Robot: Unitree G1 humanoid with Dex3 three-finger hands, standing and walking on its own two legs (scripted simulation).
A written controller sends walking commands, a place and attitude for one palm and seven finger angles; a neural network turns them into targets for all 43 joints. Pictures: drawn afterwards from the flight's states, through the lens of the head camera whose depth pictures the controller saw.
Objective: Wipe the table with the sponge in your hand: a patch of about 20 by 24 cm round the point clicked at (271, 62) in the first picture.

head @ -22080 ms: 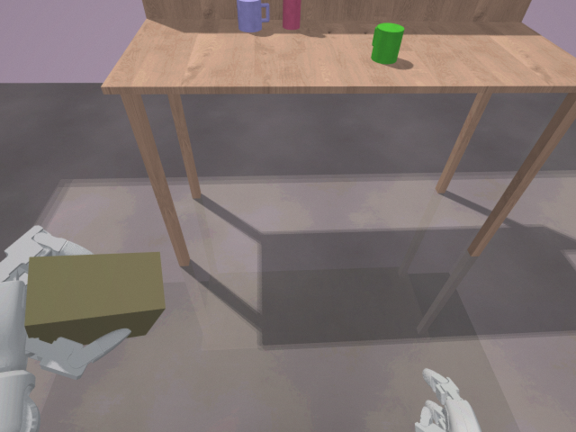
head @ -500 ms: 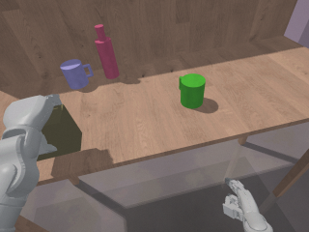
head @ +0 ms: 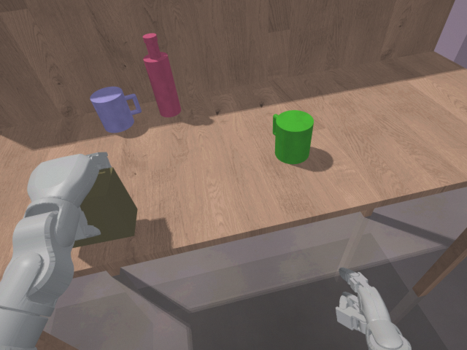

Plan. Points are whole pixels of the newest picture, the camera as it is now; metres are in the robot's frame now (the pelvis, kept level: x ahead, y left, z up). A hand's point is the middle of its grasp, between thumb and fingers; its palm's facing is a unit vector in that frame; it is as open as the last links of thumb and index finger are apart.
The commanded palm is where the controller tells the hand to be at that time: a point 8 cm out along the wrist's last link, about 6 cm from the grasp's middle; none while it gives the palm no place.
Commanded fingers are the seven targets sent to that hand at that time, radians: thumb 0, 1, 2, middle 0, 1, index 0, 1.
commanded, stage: lower the sponge onto the table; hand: left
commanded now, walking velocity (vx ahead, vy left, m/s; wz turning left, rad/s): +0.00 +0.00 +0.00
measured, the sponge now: (94, 215) +0.27 +0.30 +0.10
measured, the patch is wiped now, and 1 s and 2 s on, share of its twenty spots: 0.00 0.15 0.45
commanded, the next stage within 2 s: wipe forward along the first lane in 0.60 s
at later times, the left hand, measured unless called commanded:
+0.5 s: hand (87, 210) +0.26 +0.30 +0.13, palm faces +0.02 -0.04 -1.00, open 10.3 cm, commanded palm +0.23 +0.29 +0.20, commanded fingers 0.00 0.10 1.30 -1.20 -1.60 -1.20 -1.60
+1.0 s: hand (86, 199) +0.28 +0.31 +0.13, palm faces +0.01 -0.02 -1.00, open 10.3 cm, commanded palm +0.26 +0.31 +0.18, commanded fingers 0.00 0.10 1.30 -1.20 -1.60 -1.20 -1.60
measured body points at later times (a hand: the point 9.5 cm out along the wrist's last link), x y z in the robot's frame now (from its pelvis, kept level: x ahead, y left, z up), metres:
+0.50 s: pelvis +0.01 -0.01 +0.00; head +0.01 -0.04 +0.45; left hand +0.26 +0.30 +0.18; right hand +0.26 -0.20 -0.09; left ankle +0.02 +0.10 -0.74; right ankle +0.00 -0.09 -0.74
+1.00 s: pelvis +0.01 -0.01 +0.00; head +0.01 -0.05 +0.45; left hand +0.28 +0.31 +0.18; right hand +0.24 -0.22 -0.10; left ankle +0.02 +0.10 -0.74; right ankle +0.00 -0.09 -0.74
